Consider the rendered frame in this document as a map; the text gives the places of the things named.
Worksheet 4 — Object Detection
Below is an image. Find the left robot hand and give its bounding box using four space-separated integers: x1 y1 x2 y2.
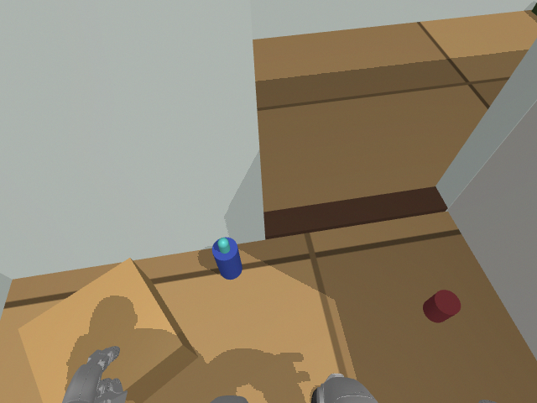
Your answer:
62 346 128 403

